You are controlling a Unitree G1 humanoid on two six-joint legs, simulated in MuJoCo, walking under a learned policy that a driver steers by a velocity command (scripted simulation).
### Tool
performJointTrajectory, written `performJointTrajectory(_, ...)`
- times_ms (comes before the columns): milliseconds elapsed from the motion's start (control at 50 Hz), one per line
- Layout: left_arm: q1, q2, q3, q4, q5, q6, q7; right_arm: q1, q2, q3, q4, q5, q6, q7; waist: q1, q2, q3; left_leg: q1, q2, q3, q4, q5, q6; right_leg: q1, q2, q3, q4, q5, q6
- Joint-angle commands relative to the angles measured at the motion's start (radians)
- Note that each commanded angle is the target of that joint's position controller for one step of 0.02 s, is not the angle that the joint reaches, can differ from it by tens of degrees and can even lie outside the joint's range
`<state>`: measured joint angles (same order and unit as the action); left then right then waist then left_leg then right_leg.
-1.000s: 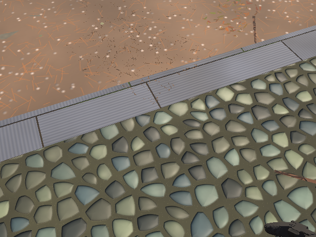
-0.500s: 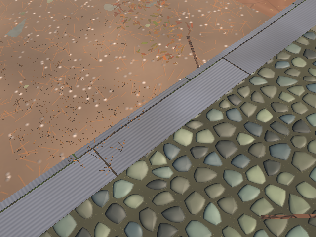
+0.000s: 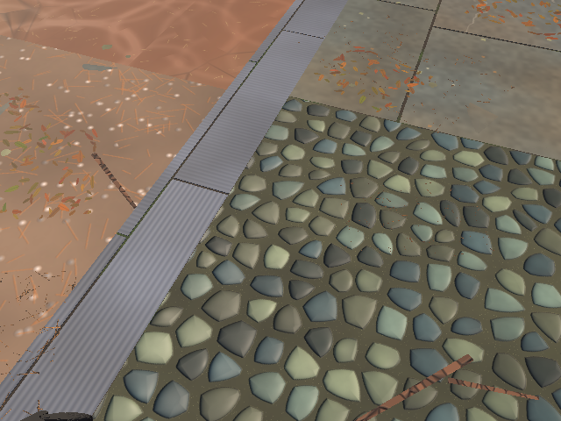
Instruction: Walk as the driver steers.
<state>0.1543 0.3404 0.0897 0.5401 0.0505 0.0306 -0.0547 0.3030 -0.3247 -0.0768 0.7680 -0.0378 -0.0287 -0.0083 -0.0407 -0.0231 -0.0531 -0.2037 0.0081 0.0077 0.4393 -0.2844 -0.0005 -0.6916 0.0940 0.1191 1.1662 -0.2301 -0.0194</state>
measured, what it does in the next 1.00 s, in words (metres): walks ahead, turning right: right foot, then left foot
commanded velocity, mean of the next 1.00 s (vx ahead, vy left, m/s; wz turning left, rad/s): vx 0.93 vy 0.00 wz -0.99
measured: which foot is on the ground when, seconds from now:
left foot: down 0.00-0.36, up 0.38-0.74, down 0.76-1.00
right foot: up 0.00-0.32, down 0.34-0.74, up 0.76-1.00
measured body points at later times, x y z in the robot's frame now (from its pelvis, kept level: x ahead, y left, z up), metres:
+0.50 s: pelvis +0.31 -0.16 -0.02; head +0.35 -0.16 +0.42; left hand +0.56 +0.03 -0.14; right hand +0.24 -0.42 -0.14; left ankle +0.29 +0.04 -0.63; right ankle +0.29 -0.19 -0.74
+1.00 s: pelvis +0.72 -0.41 -0.01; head +0.73 -0.42 +0.44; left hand +1.06 -0.44 -0.08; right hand +0.46 -0.56 -0.13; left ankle +0.77 -0.27 -0.74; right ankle +0.67 -0.51 -0.65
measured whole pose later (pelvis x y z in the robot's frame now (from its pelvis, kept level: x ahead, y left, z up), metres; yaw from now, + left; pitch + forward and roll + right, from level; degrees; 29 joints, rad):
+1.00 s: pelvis +0.72 -0.41 -0.01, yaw -58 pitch +0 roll +3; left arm 0.07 0.37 0.05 0.66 0.03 0.01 -0.07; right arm 0.45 -0.32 -0.07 0.84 -0.03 -0.08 0.01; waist -0.05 -0.06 0.03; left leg -0.05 0.03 0.23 0.40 -0.33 -0.03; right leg -0.72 -0.03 -0.01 1.25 -0.18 -0.11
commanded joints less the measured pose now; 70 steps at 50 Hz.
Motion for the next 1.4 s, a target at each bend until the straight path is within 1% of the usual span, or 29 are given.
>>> performJointTrajectory(20,-0.018,0.063,0.004,-0.059,0.003,0.0,-0.036,-0.05,-0.124,-0.021,-0.081,0.004,-0.032,0.007,0.035,0.127,0.089,0.05,0.234,-0.217,-0.289,-0.288,0.07,-0.205,-0.07,-0.008,0.17,0.093,0.017)
performJointTrajectory(240,-0.367,0.009,-0.044,-0.114,-0.004,-0.018,-0.073,0.27,-0.112,-0.01,0.061,-0.012,-0.05,-0.008,-0.114,0.159,0.263,0.362,0.293,0.16,-0.326,0.158,0.064,-0.268,-0.155,-0.227,-0.233,-0.029,-0.076)
performJointTrajectory(280,-0.318,-0.016,-0.057,-0.099,-0.005,-0.023,-0.061,0.239,-0.121,-0.003,0.076,-0.009,-0.043,-0.015,-0.045,0.16,0.22,0.332,0.272,0.277,-0.205,0.733,0.041,-0.048,-0.083,-0.317,-0.357,-0.108,-0.138)
performJointTrajectory(320,-0.084,0.025,-0.034,-0.032,-0.012,-0.028,-0.035,0.236,-0.192,-0.013,0.081,0.002,-0.031,-0.021,0.095,0.194,0.047,0.29,0.308,0.289,0.128,1.354,0.052,0.303,0.048,-0.369,-0.368,-0.181,-0.186)
performJointTrajectory(340,0.141,0.075,-0.005,0.035,-0.014,-0.037,-0.019,0.196,-0.224,-0.017,0.061,0.016,-0.031,-0.015,0.206,0.192,-0.073,0.132,0.322,0.279,0.396,1.327,0.051,0.625,0.074,-0.306,-0.435,-0.139,-0.224)
performJointTrajectory(360,0.281,0.153,0.033,0.1,-0.015,-0.036,0.003,0.177,-0.187,-0.01,0.035,0.003,-0.037,-0.004,0.254,0.105,-0.163,-0.142,0.274,0.257,0.705,0.774,0.025,0.942,-0.018,-0.096,-0.527,-0.204,-0.24)
performJointTrajectory(380,0.21,0.292,0.067,0.085,-0.035,-0.019,0.02,0.11,-0.075,0.013,-0.088,0.013,-0.052,0.024,0.157,-0.195,-0.217,-0.579,0.05,0.192,1.08,-0.162,-0.043,1.178,-0.305,0.511,-0.731,-0.464,-0.355)
performJointTrajectory(400,0.298,0.297,0.069,0.07,-0.025,-0.012,0.034,-0.032,-0.147,0.005,-0.154,0.012,-0.073,0.028,0.216,-0.028,-0.279,-0.678,0.043,-0.02,1.147,-0.087,-0.034,1.187,-0.338,0.69,-0.833,-0.374,-0.372)
performJointTrajectory(440,0.279,0.228,0.051,0.14,-0.025,-0.032,0.056,-0.063,-0.104,0.025,-0.163,0.017,-0.088,0.018,0.139,0.054,-0.022,-0.675,0.123,-0.046,1.005,-0.032,-0.02,0.916,-0.299,0.49,-0.866,-0.063,-0.336)
performJointTrajectory(500,0.15,0.137,0.009,0.127,-0.034,-0.068,0.068,0.039,-0.093,0.03,-0.134,-0.034,-0.035,0.022,0.0,0.033,0.086,-0.505,0.164,-0.06,0.851,-0.149,-0.054,0.569,-0.186,0.321,-0.898,0.053,-0.34)
performJointTrajectory(580,0.132,0.13,0.003,0.141,-0.034,-0.107,0.052,-0.196,-0.061,0.047,-0.231,-0.02,-0.01,0.033,0.007,-0.006,0.218,-0.423,0.138,0.005,0.513,0.028,-0.085,0.299,-0.089,0.251,-1.018,0.075,-0.317)
performJointTrajectory(680,0.189,0.181,0.026,0.185,-0.059,-0.118,0.045,-0.253,-0.066,0.049,-0.233,0.01,-0.023,0.039,0.054,-0.009,0.121,-0.114,0.036,0.008,0.179,0.36,-0.025,0.421,-0.111,0.258,-0.965,0.507,-0.222)
performJointTrajectory(720,0.191,0.23,0.036,0.197,-0.052,-0.113,0.051,-0.088,-0.139,0.017,-0.187,0.013,-0.024,0.017,-0.025,0.002,-0.013,0.081,-0.026,0.006,0.166,0.205,-0.006,0.544,-0.104,0.259,-0.702,0.822,-0.17)
performJointTrajectory(740,0.139,0.259,0.041,0.195,-0.04,-0.112,0.046,0.108,-0.174,-0.005,-0.147,0.019,-0.024,-0.005,-0.154,0.005,-0.103,0.299,-0.016,0.024,0.165,0.138,-0.003,0.475,-0.086,0.239,-0.448,0.841,-0.144)
performJointTrajectory(760,0.101,0.177,0.019,0.181,-0.028,-0.125,0.043,0.318,-0.237,-0.031,-0.105,0.004,-0.025,-0.031,-0.247,0.054,-0.205,0.534,0.106,-0.084,0.174,-0.08,0.013,0.325,-0.025,0.184,-0.118,0.641,-0.121)
performJointTrajectory(780,0.131,-0.014,-0.029,0.131,-0.045,-0.128,0.049,0.354,-0.297,-0.039,-0.092,-0.04,-0.033,-0.037,-0.175,0.363,-0.262,0.665,0.401,-0.506,0.005,-0.417,0.043,0.061,0.082,0.099,0.226,-0.294,-0.114)
performJointTrajectory(800,0.187,0.042,-0.036,0.102,-0.061,-0.125,0.053,0.193,-0.281,-0.043,-0.12,-0.035,-0.033,-0.02,-0.067,0.459,-0.288,0.59,0.467,-0.896,-0.189,-0.528,0.094,-0.051,0.045,0.052,0.311,-0.208,-0.125)
performJointTrajectory(840,0.088,0.111,-0.025,0.147,-0.02,-0.091,0.038,0.022,-0.107,-0.01,-0.136,-0.016,-0.027,-0.008,-0.041,0.143,-0.044,0.308,0.384,-0.573,-0.173,-0.456,0.113,-0.046,-0.093,-0.008,0.258,-0.039,-0.116)
performJointTrajectory(920,-0.014,0.002,-0.052,0.094,-0.012,-0.036,-0.013,0.094,-0.035,0.015,-0.017,0.007,-0.059,0.01,0.014,0.101,0.114,0.118,0.318,-0.177,-0.225,-0.045,0.062,-0.07,-0.181,-0.03,0.19,-0.028,-0.095)
performJointTrajectory(1060,-0.247,-0.003,-0.077,-0.008,-0.017,-0.03,-0.048,0.086,-0.071,0.01,0.045,0.01,-0.094,0.01,0.05,0.046,0.231,0.088,0.209,0.268,-0.353,0.45,0.027,-0.002,-0.148,-0.232,-0.26,0.225,-0.129)
performJointTrajectory(1140,-0.046,0.024,-0.06,0.07,-0.007,-0.054,-0.029,0.105,-0.18,-0.011,0.039,0.03,-0.062,-0.012,0.168,0.084,0.09,0.21,0.235,0.304,0.026,1.28,0.014,0.332,0.009,-0.328,-0.442,0.2,-0.169)
performJointTrajectory(1180,0.339,0.097,-0.008,0.207,-0.015,-0.064,0.015,0.042,-0.187,-0.018,0.011,0.038,-0.038,-0.009,0.308,0.063,-0.108,0.052,0.235,0.262,0.566,1.046,0.001,0.792,0.035,-0.213,-0.549,0.289,-0.211)
performJointTrajectory(1200,0.268,0.15,0.023,0.21,-0.042,-0.05,0.052,0.047,-0.118,-0.013,-0.003,0.035,-0.033,0.009,0.22,-0.116,-0.045,-0.208,0.047,0.248,0.899,-0.054,-0.04,0.91,-0.068,-0.032,-0.588,0.43,-0.22)
performJointTrajectory(1220,0.164,0.34,0.054,0.086,-0.09,-0.054,0.04,0.083,-0.057,0.016,-0.133,0.011,-0.088,-0.017,0.098,-0.227,-0.2,-0.504,-0.086,0.022,1.252,-0.348,-0.106,1.174,-0.302,0.489,-0.594,0.924,-0.41)
performJointTrajectory(1240,0.183,0.325,0.071,0.062,-0.052,-0.055,0.036,0.039,-0.119,0.015,-0.191,0.047,-0.124,-0.022,0.152,-0.046,-0.469,-0.585,-0.068,-0.183,1.293,-0.294,-0.099,1.301,-0.419,0.709,-0.748,0.607,-0.527)
performJointTrajectory(1260,0.12,0.272,0.066,0.047,-0.052,-0.074,0.028,-0.029,-0.135,0.014,-0.21,0.069,-0.137,-0.027,0.107,0.111,-0.352,-0.615,-0.035,-0.204,1.177,-0.226,-0.08,1.151,-0.379,0.726,-0.834,0.358,-0.508)
performJointTrajectory(1300,-0.016,0.145,0.033,0.032,-0.095,-0.101,0.025,-0.04,-0.137,0.001,-0.175,0.047,-0.11,-0.048,0.002,0.25,-0.098,-0.529,0.039,-0.195,1.013,-0.176,-0.094,0.785,-0.289,0.563,-0.86,0.438,-0.408)
performJointTrajectory(1340,-0.046,0.11,0.027,0.035,-0.086,-0.098,0.038,-0.049,-0.14,-0.014,-0.186,0.027,-0.078,-0.041,-0.038,0.174,0.02,-0.414,0.062,-0.168,0.876,-0.162,-0.108,0.508,-0.201,0.385,-0.869,0.638,-0.36)
performJointTrajectory(1400,0.003,0.12,0.04,0.071,-0.096,-0.066,0.079,-0.196,-0.033,0.011,-0.258,0.0,-0.075,-0.033,-0.009,0.105,0.03,-0.327,-0.005,-0.081,0.543,-0.038,-0.105,0.327,-0.037,0.233,-0.799,0.782,-0.266)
